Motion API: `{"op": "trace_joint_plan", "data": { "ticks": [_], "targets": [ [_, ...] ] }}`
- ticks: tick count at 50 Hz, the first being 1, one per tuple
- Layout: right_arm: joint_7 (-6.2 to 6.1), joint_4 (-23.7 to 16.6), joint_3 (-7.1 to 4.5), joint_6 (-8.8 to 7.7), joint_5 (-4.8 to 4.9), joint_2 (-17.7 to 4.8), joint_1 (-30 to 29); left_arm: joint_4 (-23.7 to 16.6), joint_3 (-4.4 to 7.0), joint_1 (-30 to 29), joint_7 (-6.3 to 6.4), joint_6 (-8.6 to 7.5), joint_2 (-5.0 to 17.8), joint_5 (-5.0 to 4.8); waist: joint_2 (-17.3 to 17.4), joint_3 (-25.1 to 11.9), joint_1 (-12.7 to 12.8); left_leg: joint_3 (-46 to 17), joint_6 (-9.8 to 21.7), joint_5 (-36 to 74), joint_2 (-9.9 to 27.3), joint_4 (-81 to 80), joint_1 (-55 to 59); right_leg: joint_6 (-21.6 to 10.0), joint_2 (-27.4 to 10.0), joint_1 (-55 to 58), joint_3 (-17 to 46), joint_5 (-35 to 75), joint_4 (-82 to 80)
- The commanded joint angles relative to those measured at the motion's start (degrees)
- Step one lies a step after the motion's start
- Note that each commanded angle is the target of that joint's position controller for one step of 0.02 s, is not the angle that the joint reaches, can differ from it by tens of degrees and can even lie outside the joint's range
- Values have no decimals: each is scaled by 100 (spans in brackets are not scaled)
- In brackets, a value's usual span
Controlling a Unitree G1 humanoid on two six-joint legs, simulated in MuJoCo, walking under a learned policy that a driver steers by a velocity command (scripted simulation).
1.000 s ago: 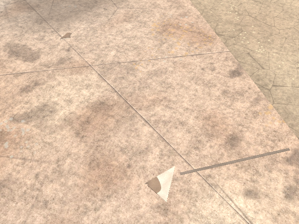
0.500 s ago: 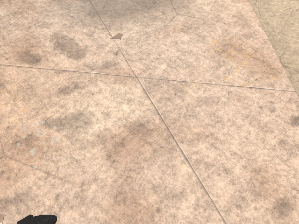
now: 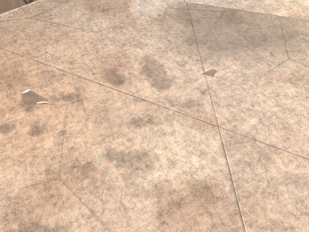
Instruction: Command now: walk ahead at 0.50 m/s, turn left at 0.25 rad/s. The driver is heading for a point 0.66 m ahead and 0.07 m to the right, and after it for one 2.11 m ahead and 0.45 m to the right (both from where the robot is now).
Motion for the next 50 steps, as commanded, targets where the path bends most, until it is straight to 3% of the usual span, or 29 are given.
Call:
{"op": "trace_joint_plan", "data": {
  "ticks": [1, 4, 7, 9, 10, 11, 12, 13, 14, 15, 16, 17, 19, 21, 24, 28, 33, 35, 36, 37, 38, 39, 40, 41, 42, 43, 44, 46, 50],
  "targets": [
    [84, -425, 69, -145, -23, -55, -339, -356, 200, -425, 28, -66, 971, -69, -639, 2, -115, 134, -25, 847, 158, -1023, -110, -1004, -1433, 137, 952, 1308, -939],
    [154, -539, 97, -206, 16, -68, -865, -175, 213, -88, 28, 9, 1112, -131, -660, 66, 94, 379, -5, 1271, -2, -1796, 267, -891, -1419, 233, 708, 1381, -862],
    [201, -679, 60, -223, 49, -204, -1131, 2, 231, 126, 34, 104, 1223, -190, -771, 153, 74, 425, 175, 958, -105, -2231, 376, -789, -1674, 662, 762, 1606, -663],
    [202, -601, -31, -230, 11, -376, -741, 59, 241, 33, 64, 170, 1312, -220, -817, -55, -280, 604, 382, 815, -311, -2593, 1133, -634, -1664, 780, 600, 2668, -92],
    [172, -377, -152, -219, -26, -572, -61, 80, 204, 28, 82, 190, 1240, -223, -732, -473, -637, 742, 534, 923, -482, -2774, 2176, -493, -1443, 608, 345, 3418, 728],
    [109, -145, -294, -193, -48, -884, 853, 34, 107, 27, 105, 177, 1033, -137, -562, -1077, -1046, 357, 746, 1029, -140, -2614, 3621, -267, -1180, -142, 104, 2952, 1969],
    [41, -84, -410, -151, -166, -1504, 1479, -211, -91, 380, 86, 91, 471, 3, 737, -1863, -1000, -2105, 1532, 453, 1388, -2794, 5651, 149, -409, -2304, -116, 498, 4249],
    [65, -58, -337, -151, -66, -1283, 1580, -158, -95, 380, 66, -21, 580, -37, 1145, -2368, -1012, -3818, 1930, -154, 1855, -3622, 5863, 174, -78, -3171, 708, -2158, 5282],
    [91, -56, -214, -175, -40, -970, 1229, -257, 36, 30, 20, -74, 1010, -203, 746, -1530, -969, -3138, 1707, -491, 1675, -3723, 5265, 110, -437, -3742, 883, -1929, 5668],
    [101, -84, -150, -190, -32, -770, 899, -338, 23, -325, 10, -90, 998, -233, 502, -941, -845, -2330, 1530, -297, 1402, -3812, 4497, 49, -691, -3766, 737, -1431, 5496],
    [126, -80, -100, -204, -63, -615, 567, -338, 26, -466, 31, -73, 931, -148, 222, -539, -658, -1812, 1426, 71, 1150, -4000, 3749, 68, -861, -3568, 676, -1015, 5141],
    [145, -99, -54, -244, -103, -459, 339, -303, 54, -406, 44, -13, 908, -84, 292, -367, -455, -1465, 1350, 504, 968, -4190, 3210, 95, -1014, -3215, 736, -697, 4836],
    [151, -53, -66, -318, -106, -448, 187, -211, 16, -202, 42, 117, 692, -69, 334, -316, -239, -1091, 1408, 983, 853, -4509, 2677, 200, -1051, -2784, 712, -354, 4614],
    [127, 69, -98, -391, -91, -541, 258, -273, 0, -400, 73, 189, 618, -30, 197, -177, -203, -751, 1465, 1388, 813, -4683, 2563, 308, -1056, -2933, 708, 58, 4210],
    [53, 255, -121, -386, -77, -627, 485, -432, -44, -992, 56, 169, 515, 6, 47, 2, -359, -333, 1347, 1632, 691, -4768, 2682, 374, -1010, -3116, 688, 1010, 3126],
    [-5, 480, -165, -358, -63, -814, 795, -576, -128, -1673, -68, 111, 395, -84, 51, 168, -655, 152, 1155, 1367, 685, -4852, 2900, 287, -779, -2835, 482, 1902, 1938],
    [-45, 800, -216, -249, -33, -861, 1077, -888, -124, -2172, -233, 110, 490, -125, 8, 334, -775, 417, 974, 1799, 1105, -4474, 3999, -60, -608, -3177, 545, 1234, 1447],
    [-89, 804, -244, -178, -24, -940, 957, -916, -74, -1970, -278, 108, 598, -91, 133, 137, -604, 608, 818, 3205, 1122, -3948, 4258, -247, -390, -2764, 305, 693, 1390],
    [-122, 778, -258, -135, -33, -1003, 880, -850, 4, -1596, -273, 119, 731, -73, 231, -168, -395, 747, 710, 4320, 1049, -3386, 4295, -356, -166, -2162, 91, 505, 1395],
    [-168, 731, -237, -73, -47, -977, 805, -646, 152, -812, -244, 131, 956, -70, 154, -636, 13, 1028, 533, 4999, 816, -2319, 4065, -511, 102, -1077, -75, 637, 1223],
    [-236, 594, -164, -74, -132, -857, 897, -469, 323, 112, -175, 164, 1372, -84, -257, -1258, 352, 1167, 302, 3963, 596, -749, 2894, -817, -412, 630, 837, 926, 1337],
    [-131, 361, 85, -223, -253, -142, 1511, -449, 451, 442, -149, 178, 1943, -128, -1727, -1910, -28, 975, -160, -199, -552, 1463, 266, -1963, -1824, 2786, 3927, -106, 903],
    [-50, 422, 48, -428, -124, -455, 1146, -482, 311, 547, -146, 178, 1446, -177, -1362, -2314, 252, -79, -117, -1760, -713, 2186, -570, -2057, -2044, 3245, 5081, -738, 99],
    [21, 230, -28, -568, 84, -752, 613, -519, 246, 302, -117, 166, 1240, -127, -1110, -1529, 321, -212, -1, -1390, -400, 2268, -1028, -1775, -1890, 2720, 4261, -533, 0],
    [9, 139, 7, -645, 78, -701, 293, -598, 224, 3, -90, 158, 1145, -103, -589, -1064, 192, -141, 63, -953, -157, 1915, -943, -1606, -1657, 1949, 3605, -67, -9],
    [-28, 114, -17, -661, -55, -693, 128, -666, 181, -305, -76, 166, 999, -84, -299, -649, -10, -86, 33, -692, 11, 1384, -693, -1505, -1465, 1133, 3112, 557, -103],
    [-52, 95, -59, -614, -126, -721, 164, -752, 132, -494, -51, 163, 872, -21, -418, -540, -215, -112, -4, -518, 136, 1076, -271, -1469, -1314, 576, 2816, 1041, -227],
    [-54, 72, -54, -489, -165, -590, 314, -841, 141, -615, -13, 171, 861, -24, -575, -449, -408, -62, -147, -452, 160, 641, 54, -1538, -1179, 19, 2593, 1411, -431],
    [-75, -113, 39, -387, -185, -320, -272, -798, 230, -412, 122, 176, 1110, -92, -575, -169, -282, 105, -399, 681, 7, -791, 219, -1360, -861, -686, 2005, 1460, -569]
  ]
}}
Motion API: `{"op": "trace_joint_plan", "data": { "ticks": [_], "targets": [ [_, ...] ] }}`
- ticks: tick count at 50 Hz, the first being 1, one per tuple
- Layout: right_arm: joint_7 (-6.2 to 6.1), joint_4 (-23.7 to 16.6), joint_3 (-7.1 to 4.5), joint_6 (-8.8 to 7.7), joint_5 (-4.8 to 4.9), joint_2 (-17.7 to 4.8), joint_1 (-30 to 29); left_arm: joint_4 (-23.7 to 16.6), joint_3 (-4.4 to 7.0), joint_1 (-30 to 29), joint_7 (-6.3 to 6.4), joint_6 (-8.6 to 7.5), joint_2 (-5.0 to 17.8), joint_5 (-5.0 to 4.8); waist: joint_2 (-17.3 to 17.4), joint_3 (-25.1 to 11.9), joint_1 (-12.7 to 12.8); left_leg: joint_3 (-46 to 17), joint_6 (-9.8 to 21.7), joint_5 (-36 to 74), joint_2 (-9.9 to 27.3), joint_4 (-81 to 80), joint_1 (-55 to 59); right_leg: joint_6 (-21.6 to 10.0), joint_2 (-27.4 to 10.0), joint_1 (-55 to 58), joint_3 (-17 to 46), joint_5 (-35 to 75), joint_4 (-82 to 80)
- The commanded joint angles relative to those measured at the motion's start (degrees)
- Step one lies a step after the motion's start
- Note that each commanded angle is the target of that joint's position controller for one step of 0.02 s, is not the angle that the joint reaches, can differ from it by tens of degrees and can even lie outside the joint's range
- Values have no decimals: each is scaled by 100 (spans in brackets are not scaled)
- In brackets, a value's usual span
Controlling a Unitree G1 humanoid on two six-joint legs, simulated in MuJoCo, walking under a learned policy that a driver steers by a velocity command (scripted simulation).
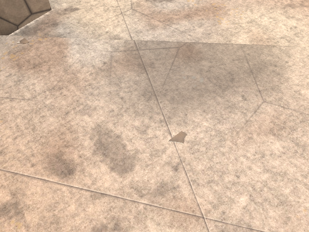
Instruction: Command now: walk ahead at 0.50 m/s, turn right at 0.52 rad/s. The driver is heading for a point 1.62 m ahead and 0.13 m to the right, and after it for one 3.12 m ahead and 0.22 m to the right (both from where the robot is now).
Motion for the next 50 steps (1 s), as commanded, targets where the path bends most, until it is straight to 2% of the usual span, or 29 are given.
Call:
{"op": "trace_joint_plan", "data": {
  "ticks": [1, 4, 7, 9, 10, 11, 12, 13, 14, 15, 16, 17, 19, 23, 27, 30, 32, 34, 35, 36, 37, 38, 39, 40, 41, 42, 43, 45, 50],
  "targets": [
    [-8, -392, -64, -20, -13, -288, -231, -447, 280, -216, 123, -75, 1026, -50, -495, -215, -96, 131, -151, 1134, -171, -1130, 344, -896, -1194, -309, 1050, 1049, -792],
    [63, -518, -48, -80, 75, -277, -787, -359, 293, 97, 166, -8, 1047, -80, -586, -200, 145, 149, -169, 1916, -449, -2032, 825, -719, -1140, -371, 1139, 575, -656],
    [123, -594, -123, -139, 132, -476, -945, -302, 291, 289, 185, 52, 996, -111, -654, -215, 139, -59, -61, 1651, -507, -2503, 960, -612, -1327, 122, 1646, 218, -225],
    [140, -560, -193, -188, 148, -610, -736, -329, 307, 225, 195, 83, 998, -81, -805, -239, -33, -72, 110, 1181, -502, -2648, 1257, -506, -1425, 340, 1955, 248, 142],
    [126, -458, -244, -211, 141, -667, -370, -362, 284, 149, 190, 98, 909, -71, -834, -341, -247, 16, 244, 1130, -503, -2856, 1762, -403, -1311, 293, 1957, 330, 435],
    [86, -361, -325, -236, 75, -833, 179, -411, 205, 137, 172, 87, 685, -39, -732, -744, -520, -122, 464, 1027, -238, -2895, 2727, -225, -1030, 59, 1740, 424, 1167],
    [35, -291, -407, -231, 7, -1152, 1022, -511, 74, 248, 155, 65, 314, 64, 28, -1539, -806, -1122, 808, 654, 786, -2836, 4161, 2, -609, -648, 1172, -598, 2806],
    [85, -77, -502, -136, -25, -1515, 1360, -713, 9, 956, 152, 8, 160, -134, 2026, -2012, -434, -3803, 1643, -878, 1865, -3483, 5506, 282, -38, -2558, 533, -2598, 4451],
    [112, -197, -383, -115, 84, -947, 1156, -537, 122, 839, 174, 16, 780, -179, 1217, -1483, -563, -3931, 1525, -1919, 1823, -3708, 5175, 373, -517, -3165, 673, -2320, 5145],
    [88, -227, -305, -85, 98, -663, 956, -606, 201, 255, 169, 49, 1023, -137, 670, -840, -700, -2998, 1302, -1591, 1584, -3742, 4558, 417, -677, -3291, 536, -1776, 5299],
    [97, -218, -257, -67, 40, -578, 752, -639, 190, 3, 176, 68, 916, -75, 261, -531, -616, -2338, 1216, -784, 1313, -3820, 3946, 461, -840, -3078, 403, -1367, 5201],
    [105, -142, -219, -54, 15, -459, 633, -700, 191, -167, 157, 56, 811, -25, 238, -269, -537, -1875, 1240, -176, 1098, -3937, 3515, 483, -957, -2986, 404, -1115, 4937],
    [114, -38, -184, -90, -3, -357, 580, -712, 160, -108, 101, 70, 579, -86, 510, -184, -369, -1248, 1263, 386, 835, -4194, 3059, 491, -1094, -2595, 308, -928, 4584],
    [122, 197, -261, -130, 94, -611, 692, -867, 58, -543, 63, 66, 321, -3, 309, -73, -350, -679, 1521, 1243, 891, -4503, 3010, 578, -1177, -2750, 136, -466, 3516],
    [97, 383, -288, -40, 166, -800, 840, -984, -47, -1218, -52, -48, 189, -2, 240, -5, -558, -5, 1388, 1688, 681, -4551, 2990, 579, -1159, -2338, -242, 641, 2094],
    [99, 592, -303, 35, 223, -919, 1204, -1126, -52, -1702, -112, -87, 242, -49, 274, 76, -719, 83, 1321, 1705, 790, -4471, 3184, 521, -1019, -2071, -406, 824, 1512],
    [91, 711, -318, 99, 260, -978, 1314, -1220, -27, -1866, -145, -99, 332, -66, 343, 139, -677, 49, 1250, 1900, 964, -4336, 3481, 381, -962, -2020, -415, 570, 1253],
    [61, 777, -338, 165, 283, -1071, 1258, -1184, 47, -1618, -157, -112, 492, -39, 406, -12, -412, 144, 1122, 2825, 1008, -3893, 3674, 188, -798, -1462, -548, 308, 975],
    [40, 788, -325, 192, 301, -1068, 1177, -1015, 142, -1058, -136, -110, 637, -3, 363, -351, -61, 379, 990, 3664, 840, -3221, 3575, 46, -637, -583, -699, 429, 745],
    [19, 780, -258, 195, 256, -917, 1213, -747, 289, -200, -83, -89, 915, 18, 255, -907, 318, 622, 809, 3754, 561, -2160, 3090, -121, -658, 736, -642, 529, 782],
    [8, 600, -97, 162, 43, -545, 1240, -584, 414, 829, 12, -35, 1403, 63, -664, -1768, 640, 865, 554, 1703, 193, -186, 1781, -515, -1936, 2448, 861, 790, 957],
    [56, 529, 51, 44, 103, -60, 1850, -554, 409, 791, -24, -33, 1654, 65, -1934, -2360, 190, 370, 330, -1900, -710, 1397, -86, -1355, -2924, 3593, 3483, -551, 96],
    [95, 574, -105, -34, 238, -709, 1386, -591, 278, 647, -45, -51, 1107, 9, -1175, -1867, 402, -128, 383, -1863, -379, 1924, -719, -1173, -2751, 3210, 3411, -1266, -222],
    [119, 410, -155, -81, 326, -853, 905, -606, 203, 286, -51, -81, 932, -6, -983, -1092, 319, 6, 456, -1301, -138, 1857, -974, -977, -2545, 2498, 2594, -1012, -336],
    [87, 414, -142, -83, 272, -763, 716, -623, 159, -51, -66, -100, 810, 23, -570, -724, 136, 98, 435, -796, 84, 1603, -761, -879, -2298, 1775, 2026, -426, -462],
    [74, 422, -158, -55, 176, -710, 676, -632, 123, -301, -88, -117, 664, 61, -529, -454, -38, 98, 385, -473, 217, 1287, -524, -835, -2095, 1205, 1605, 103, -630],
    [86, 462, -155, 0, 164, -627, 813, -631, 104, -428, -91, -147, 587, 108, -660, -430, -219, 48, 346, -250, 319, 1155, -172, -818, -1986, 836, 1353, 419, -794],
    [79, 520, -123, 111, 155, -428, 913, -543, 120, -462, -88, -226, 584, 72, -624, -382, -358, 94, 242, -52, 342, 894, 46, -893, -1910, 484, 992, 830, -1055],
    [88, 269, -63, 147, 85, -270, 18, -239, 176, -152, 15, -247, 784, 51, -430, -16, -183, 154, 88, 1341, 294, -663, -309, -786, -1732, 444, 279, 1230, -1311]
  ]
}}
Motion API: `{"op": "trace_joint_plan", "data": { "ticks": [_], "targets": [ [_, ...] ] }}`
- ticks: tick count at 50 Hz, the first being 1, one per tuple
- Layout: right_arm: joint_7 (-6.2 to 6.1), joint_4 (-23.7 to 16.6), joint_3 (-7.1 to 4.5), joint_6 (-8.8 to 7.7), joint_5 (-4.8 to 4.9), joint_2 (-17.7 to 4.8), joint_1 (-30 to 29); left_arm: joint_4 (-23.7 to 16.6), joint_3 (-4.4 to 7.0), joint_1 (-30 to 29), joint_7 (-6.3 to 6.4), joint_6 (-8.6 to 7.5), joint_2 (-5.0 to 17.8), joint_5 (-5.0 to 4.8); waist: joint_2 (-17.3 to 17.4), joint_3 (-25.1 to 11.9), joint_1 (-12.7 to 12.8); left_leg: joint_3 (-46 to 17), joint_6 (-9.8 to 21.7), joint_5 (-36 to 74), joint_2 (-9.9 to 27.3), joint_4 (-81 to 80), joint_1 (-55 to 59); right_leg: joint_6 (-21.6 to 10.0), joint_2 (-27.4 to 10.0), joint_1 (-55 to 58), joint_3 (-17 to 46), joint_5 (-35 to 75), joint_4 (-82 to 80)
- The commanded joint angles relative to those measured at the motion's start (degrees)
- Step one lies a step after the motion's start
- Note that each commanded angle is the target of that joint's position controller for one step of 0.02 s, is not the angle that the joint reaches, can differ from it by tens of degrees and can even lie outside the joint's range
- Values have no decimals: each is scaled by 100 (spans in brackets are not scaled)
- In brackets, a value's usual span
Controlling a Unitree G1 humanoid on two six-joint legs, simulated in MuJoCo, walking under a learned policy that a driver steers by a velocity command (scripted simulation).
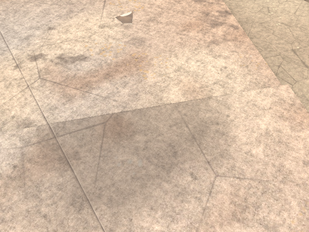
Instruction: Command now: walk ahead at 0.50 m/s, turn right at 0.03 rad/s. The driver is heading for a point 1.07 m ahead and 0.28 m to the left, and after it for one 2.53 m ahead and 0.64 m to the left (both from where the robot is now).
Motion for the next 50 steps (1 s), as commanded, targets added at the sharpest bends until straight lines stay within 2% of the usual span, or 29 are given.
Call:
{"op": "trace_joint_plan", "data": {
  "ticks": [1, 5, 8, 10, 11, 12, 13, 14, 15, 16, 17, 18, 19, 21, 23, 26, 29, 34, 37, 38, 39, 40, 41, 42, 43, 44, 45, 47, 50],
  "targets": [
    [40, -333, -7, -61, -9, -171, -243, -322, 202, -291, 77, -103, 878, -23, -551, 147, -127, -27, -39, 1005, 14, -974, -20, -848, -1429, -138, 823, 1268, -847],
    [149, -551, 47, -129, 48, -135, -995, -26, 236, 173, 115, -45, 1028, -89, -520, 316, 158, 113, 41, 1476, -205, -1915, 175, -768, -1538, 203, 698, 1023, -795],
    [243, -711, 37, -162, 62, -223, -1269, 167, 261, 346, 143, 44, 1067, -118, -561, 375, 157, 65, 232, 1039, -279, -2285, 31, -681, -1805, 848, 773, 1323, -481],
    [278, -699, 3, -181, 55, -331, -1111, 236, 286, 319, 173, 106, 1125, -125, -656, 245, 10, 150, 384, 599, -389, -2426, 349, -570, -1892, 1143, 788, 1944, -159],
    [270, -627, -50, -189, 46, -441, -806, 240, 297, 236, 187, 135, 1176, -121, -741, 41, -180, 303, 484, 410, -550, -2483, 857, -495, -1833, 1193, 724, 2799, 213],
    [234, -415, -163, -189, 30, -622, -108, 236, 274, 145, 201, 174, 1143, -109, -703, -393, -559, 488, 636, 460, -739, -2609, 1846, -363, -1595, 1066, 519, 3611, 1037],
    [175, -165, -291, -179, -3, -939, 861, 163, 183, 175, 225, 185, 954, -43, -506, -1140, -937, 106, 893, 692, -347, -2360, 3456, -175, -1309, 288, 301, 3083, 2347],
    [135, -68, -436, -140, -90, -1525, 1514, 14, -12, 843, 171, 83, 347, -10, 747, -2072, -802, -2415, 1811, -104, 1146, -2491, 5836, 288, -447, -2079, 32, 747, 4651],
    [152, -1, -334, -115, 21, -1138, 1648, 109, -19, 731, 146, -45, 423, -46, 1163, -2416, -912, -4013, 2072, -888, 1489, -3414, 6192, 329, -56, -3041, 776, -2322, 5583],
    [140, -48, -227, -117, 59, -860, 1265, -27, 120, 224, 102, -132, 924, -205, 750, -1514, -909, -3339, 1764, -1360, 1319, -3576, 5550, 244, -425, -3615, 959, -2133, 5979],
    [122, -128, -185, -111, 35, -713, 862, -143, 116, -192, 102, -171, 936, -250, 386, -902, -776, -2609, 1572, -1181, 1110, -3697, 4714, 186, -734, -3651, 763, -1611, 5782],
    [130, -154, -139, -116, -10, -559, 536, -182, 123, -415, 126, -166, 881, -173, 112, -434, -613, -2072, 1493, -725, 893, -3896, 3895, 206, -943, -3483, 641, -1191, 5396],
    [140, -183, -88, -148, -72, -391, 338, -148, 155, -365, 146, -110, 836, -109, 196, -260, -410, -1692, 1407, -293, 696, -4073, 3349, 220, -1122, -3123, 680, -882, 5080],
    [157, -152, -90, -205, -76, -375, 240, -45, 123, -110, 157, 18, 599, -81, 289, -239, -207, -1297, 1463, 187, 555, -4367, 2831, 311, -1198, -2665, 645, -631, 4826],
    [129, -54, -127, -250, -48, -511, 312, -105, 107, -280, 181, 87, 516, -48, 195, -92, -168, -958, 1541, 573, 529, -4570, 2665, 430, -1245, -2815, 597, -284, 4432],
    [45, 86, -158, -223, -29, -632, 531, -263, 80, -868, 168, 62, 453, -15, 64, 67, -311, -542, 1446, 930, 407, -4673, 2821, 533, -1243, -3096, 552, 683, 3394],
    [-5, 215, -169, -182, 21, -719, 790, -387, 17, -1474, 97, -7, 311, -39, 45, 176, -535, -174, 1281, 925, 244, -4697, 2886, 524, -1052, -2822, 357, 1493, 2305],
    [-33, 511, -207, -43, 84, -812, 1275, -648, -3, -2196, -54, -72, 375, -103, 45, 364, -742, -262, 1238, 959, 616, -4381, 3759, 375, -886, -2960, 352, 1314, 1528],
    [-76, 571, -256, 50, 104, -905, 1209, -634, 54, -1968, -116, -105, 558, -96, 173, 188, -490, -311, 1093, 1884, 787, -3861, 4200, 142, -734, -2517, 268, 656, 1312],
    [-89, 554, -262, 80, 112, -934, 1076, -508, 127, -1516, -105, -113, 684, -80, 208, -83, -200, -179, 996, 2792, 666, -3331, 4176, 22, -558, -1824, 93, 586, 1178],
    [-98, 531, -212, 107, 87, -806, 1055, -226, 270, -647, -59, -109, 945, -58, 96, -652, 187, 51, 840, 3224, 353, -2304, 3863, -153, -463, -563, 2, 694, 1149],
    [-100, 393, -75, 98, -38, -494, 1165, -49, 390, 363, 5, -94, 1360, 13, -545, -1537, 511, 245, 633, 1717, -13, -511, 2641, -528, -1508, 1271, 1161, 855, 1362],
    [-41, 380, 121, -23, -7, 201, 1914, 65, 455, 557, -14, -57, 1682, -17, -2036, -2173, 133, 190, 293, -2192, -1082, 1354, 353, -1360, -2702, 3035, 3762, -483, 733],
    [-17, 453, -28, -122, 135, -453, 1506, -6, 300, 538, -7, -62, 1077, -52, -1343, -1946, 430, -600, 369, -2570, -840, 1980, -242, -1160, -2632, 2788, 4038, -1334, 299],
    [-1, 262, -124, -180, 275, -726, 970, -41, 228, 139, 19, -84, 892, -31, -1094, -1121, 383, -551, 445, -2062, -586, 2046, -556, -914, -2491, 2066, 3206, -1201, 145],
    [-32, 210, -123, -186, 262, -681, 712, -84, 190, -274, 30, -101, 789, -2, -732, -700, 201, -408, 430, -1533, -297, 1824, -378, -788, -2294, 1306, 2573, -716, -29],
    [-52, 212, -154, -153, 184, -625, 628, -88, 152, -558, 25, -128, 617, 22, -679, -371, 53, -409, 389, -1175, -137, 1529, -204, -731, -2114, 727, 2090, -295, -235],
    [-59, 317, -171, 3, 181, -411, 915, -37, 120, -796, 20, -207, 442, 80, -846, -246, -216, -459, 323, -798, 37, 1281, 362, -641, -1888, 123, 1394, 228, -567],
    [-79, 230, -165, 169, 165, -203, 765, 122, 171, -783, 57, -276, 568, 96, -661, 32, -300, -494, 209, -352, 67, 948, 107, -689, -1875, -132, 692, 905, -834]
  ]
}}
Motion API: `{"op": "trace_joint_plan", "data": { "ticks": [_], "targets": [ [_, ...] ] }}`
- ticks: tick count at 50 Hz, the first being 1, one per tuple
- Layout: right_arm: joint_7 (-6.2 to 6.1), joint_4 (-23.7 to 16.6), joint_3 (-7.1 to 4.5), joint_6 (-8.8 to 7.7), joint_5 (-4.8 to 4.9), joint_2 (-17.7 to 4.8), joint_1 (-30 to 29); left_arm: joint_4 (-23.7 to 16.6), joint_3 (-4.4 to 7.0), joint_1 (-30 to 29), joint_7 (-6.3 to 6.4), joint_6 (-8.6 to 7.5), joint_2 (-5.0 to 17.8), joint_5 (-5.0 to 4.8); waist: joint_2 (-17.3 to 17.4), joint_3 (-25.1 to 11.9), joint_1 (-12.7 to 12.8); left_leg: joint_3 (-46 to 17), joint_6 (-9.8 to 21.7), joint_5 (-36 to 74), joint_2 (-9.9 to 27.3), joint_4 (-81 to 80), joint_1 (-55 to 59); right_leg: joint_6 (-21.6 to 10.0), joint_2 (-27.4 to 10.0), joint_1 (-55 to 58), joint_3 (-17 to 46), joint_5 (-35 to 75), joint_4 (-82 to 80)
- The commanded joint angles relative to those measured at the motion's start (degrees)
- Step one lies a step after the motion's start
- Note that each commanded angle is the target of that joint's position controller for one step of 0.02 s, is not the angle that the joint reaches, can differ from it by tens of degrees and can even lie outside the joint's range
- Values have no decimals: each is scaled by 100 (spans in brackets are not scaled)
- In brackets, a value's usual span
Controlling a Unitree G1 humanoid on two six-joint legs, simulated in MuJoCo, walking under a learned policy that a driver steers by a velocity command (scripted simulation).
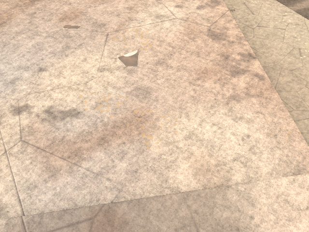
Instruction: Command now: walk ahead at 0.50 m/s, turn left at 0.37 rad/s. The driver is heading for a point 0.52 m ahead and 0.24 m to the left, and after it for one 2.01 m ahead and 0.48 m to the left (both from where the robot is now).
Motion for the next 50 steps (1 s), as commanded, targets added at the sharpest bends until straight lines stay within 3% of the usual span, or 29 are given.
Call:
{"op": "trace_joint_plan", "data": {
  "ticks": [1, 5, 7, 10, 12, 14, 15, 16, 17, 18, 19, 20, 21, 22, 24, 27, 30, 34, 37, 39, 40, 41, 42, 43, 44, 45, 46, 47, 50],
  "targets": [
    [-24, -309, -94, 79, -24, -229, 111, -216, 179, -202, 63, -140, 731, 40, -643, -12, -136, -369, -102, 679, 300, -294, -662, -771, -1662, 304, 973, 1043, -1307],
    [91, -501, -60, 29, -73, -118, -415, -113, 204, -165, 154, -93, 843, 19, -596, 134, -1, -49, -120, 1839, 214, -1620, -616, -592, -1455, 434, 152, 1359, -1386],
    [166, -714, -4, 10, -141, -2, -893, -62, 216, -110, 220, -23, 918, -4, -507, 329, 139, 317, -99, 2119, 106, -2253, -436, -523, -1430, 444, -210, 2195, -1221],
    [292, -984, -10, 31, -166, -11, -1135, 45, 261, 99, 297, 164, 1066, -94, -592, 210, 189, 622, -15, 1904, -85, -2681, -320, -450, -1595, 1012, -419, 3341, -624],
    [360, -1062, -97, 65, -172, -198, -891, -3, 315, -38, 353, 283, 1209, -192, -761, -27, -25, 780, 151, 1335, -321, -2778, 2, -338, -1686, 1347, -450, 4344, -11],
    [371, -914, -284, 72, -157, -564, 10, -109, 353, -272, 406, 389, 1283, -254, -779, -515, -524, 918, 394, 1094, -672, -3048, 1029, -130, -1570, 1325, -473, 4848, 1312],
    [279, -775, -427, 62, -167, -845, 654, -140, 316, -313, 395, 392, 1189, -252, -501, -842, -880, 757, 593, 1954, -768, -3660, 2042, 154, -1250, 888, -561, 4036, 2544],
    [120, -784, -512, 98, -180, -1366, 762, -270, 145, 31, 334, 344, 627, 41, 771, -1333, -563, -765, 984, 4596, 354, -3338, 3537, 509, -697, -603, -519, -38, 4340],
    [132, -1107, -506, 74, -308, -1680, 372, -415, 16, 715, 225, 252, 390, 78, 1308, -2400, -59, -3577, 2527, 5268, 1777, -3541, 4992, 814, 360, -2316, 503, -3353, 6299],
    [188, -1266, -432, 103, -255, -1263, 321, -345, 135, 292, 151, 191, 941, -90, 243, -2730, -516, -3235, 2350, 4241, 1561, -3933, 4739, 678, 2, -2486, 1381, -2959, 6431],
    [194, -1321, -357, 86, -187, -988, -45, -523, 156, -221, 157, 192, 994, -228, 51, -1915, -460, -2505, 2032, 3462, 1254, -4083, 4047, 558, -181, -2740, 1271, -2443, 6126],
    [169, -1306, -310, 97, -101, -793, -320, -478, 163, -367, 245, 236, 912, -156, -435, -1237, -271, -2005, 1687, 2902, 920, -4239, 3196, 574, -413, -2743, 1199, -2022, 5622],
    [120, -1334, -270, 126, -89, -654, -488, -481, 202, -405, 321, 317, 990, -70, -304, -938, -152, -1757, 1545, 2624, 752, -4359, 2526, 590, -538, -2521, 1214, -1755, 5215],
    [89, -1372, -262, 155, -171, -642, -534, -493, 228, -351, 333, 399, 1016, -56, -83, -836, -24, -1650, 1469, 2464, 595, -4483, 2019, 586, -556, -2143, 1225, -1590, 4996],
    [47, -1435, -297, 168, -252, -732, -550, -496, 214, -213, 356, 467, 860, -22, 88, -874, 61, -1488, 1472, 2768, 444, -4528, 1655, 662, -441, -1885, 1155, -1424, 4595],
    [-66, -1476, -352, 215, -190, -877, -446, -567, 187, -372, 410, 510, 767, -4, 114, -1057, -4, -1508, 1403, 2603, 362, -4443, 1733, 811, -362, -1988, 1212, -1125, 3915],
    [-167, -1560, -345, 335, -159, -873, -514, -668, 184, -666, 418, 550, 774, -35, 252, -992, -99, -1736, 1206, 1145, 207, -4498, 1654, 884, -309, -2016, 1325, -735, 3333],
    [-201, -1608, -346, 426, -182, -862, -495, -777, 179, -914, 371, 469, 780, -67, 506, -786, -226, -2126, 1113, 341, 131, -4466, 1638, 863, -194, -1837, 1406, -696, 2565],
    [-179, -1652, -341, 474, -164, -839, -454, -799, 190, -872, 294, 352, 819, -95, 605, -842, -254, -2456, 1087, 1013, 166, -4174, 1886, 759, -76, -1484, 1393, -913, 1937],
    [-183, -1712, -326, 523, -108, -822, -556, -740, 218, -604, 226, 293, 840, -109, 614, -857, -70, -2590, 949, 1472, 54, -3903, 1929, 627, -38, -939, 1308, -583, 1002],
    [-196, -1744, -304, 552, -62, -771, -604, -675, 252, -390, 201, 275, 894, -96, 545, -841, 73, -2489, 758, 1365, -141, -3690, 1747, 528, -154, -411, 1262, 60, 260],
    [-199, -1770, -237, 564, -78, -530, -395, -682, 336, -268, 214, 293, 1230, -13, -107, -974, -24, -2034, 444, 177, -527, -2951, 1222, 204, -1075, 281, 1925, 499, -21],
    [-180, -1918, -226, 529, -40, -407, -140, -698, 434, -461, 248, 389, 1748, 124, -1904, -718, -408, -763, 67, -1731, -1550, -1881, -28, -686, -2195, 593, 3251, 1863, -150],
    [-146, -1853, -373, 449, -171, -947, -152, -825, 386, -509, 248, 400, 1412, 193, -1826, -733, -200, -614, -224, -2135, -1263, -491, -327, -1227, -2653, 408, 3718, 2261, -175],
    [-124, -1736, -471, 451, -132, -1164, -97, -946, 306, -714, 279, 413, 1131, 145, -1311, -693, -248, -601, -334, -1754, -1079, 126, -314, -1115, -2411, 326, 3140, 2263, -31],
    [-142, -1601, -477, 514, -99, -1068, -29, -988, 268, -907, 296, 440, 964, 67, -1047, -577, -303, -499, -444, -1434, -1008, 386, -329, -839, -2000, 293, 2559, 2070, 73],
    [-161, -1563, -450, 582, -109, -934, -3, -1009, 238, -964, 314, 462, 880, -20, -1023, -499, -276, -447, -536, -1166, -953, 656, -458, -702, -1809, 356, 2233, 1946, 118],
    [-144, -1568, -401, 631, -86, -755, -12, -1011, 212, -952, 333, 489, 861, -43, -1045, -426, -246, -345, -608, -1017, -916, 778, -464, -696, -1698, 313, 1961, 2025, 93],
    [-105, -1825, -304, 639, -8, -518, -462, -985, 253, -707, 372, 588, 967, 7, -1291, -366, 17, 72, -735, -694, -716, 6, -541, -797, -1575, 640, 1509, 1874, -37]
  ]
}}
